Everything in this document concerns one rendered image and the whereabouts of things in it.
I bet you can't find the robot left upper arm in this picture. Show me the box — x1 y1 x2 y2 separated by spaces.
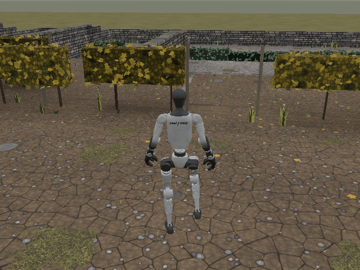
151 114 168 144

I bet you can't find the robot right forearm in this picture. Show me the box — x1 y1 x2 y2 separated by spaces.
202 136 214 160

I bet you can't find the robot right foot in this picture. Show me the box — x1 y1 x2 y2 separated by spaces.
193 210 201 219

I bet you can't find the robot left forearm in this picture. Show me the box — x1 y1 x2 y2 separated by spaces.
146 136 157 157

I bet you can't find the robot left hand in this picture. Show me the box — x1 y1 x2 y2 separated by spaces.
145 155 158 167

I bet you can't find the robot right hand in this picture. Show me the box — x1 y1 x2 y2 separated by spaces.
203 158 216 170

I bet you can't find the robot right upper arm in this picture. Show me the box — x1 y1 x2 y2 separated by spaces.
191 113 207 145

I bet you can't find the right robot thigh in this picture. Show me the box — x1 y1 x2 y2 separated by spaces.
187 156 199 185

